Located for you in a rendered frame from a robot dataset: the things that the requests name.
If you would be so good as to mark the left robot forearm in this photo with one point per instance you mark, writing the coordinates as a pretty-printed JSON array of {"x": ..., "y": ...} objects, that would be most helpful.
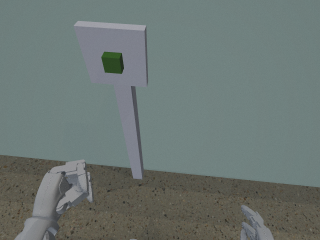
[{"x": 39, "y": 228}]

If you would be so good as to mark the robot right hand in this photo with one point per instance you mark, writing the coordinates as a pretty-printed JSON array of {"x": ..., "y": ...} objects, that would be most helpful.
[{"x": 257, "y": 230}]

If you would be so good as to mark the button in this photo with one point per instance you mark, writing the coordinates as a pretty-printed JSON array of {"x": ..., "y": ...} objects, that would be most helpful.
[{"x": 113, "y": 62}]

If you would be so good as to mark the robot left hand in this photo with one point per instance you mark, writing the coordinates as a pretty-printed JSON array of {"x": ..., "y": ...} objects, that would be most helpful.
[{"x": 49, "y": 201}]

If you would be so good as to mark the panel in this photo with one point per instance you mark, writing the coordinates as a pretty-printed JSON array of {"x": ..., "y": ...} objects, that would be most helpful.
[{"x": 94, "y": 39}]

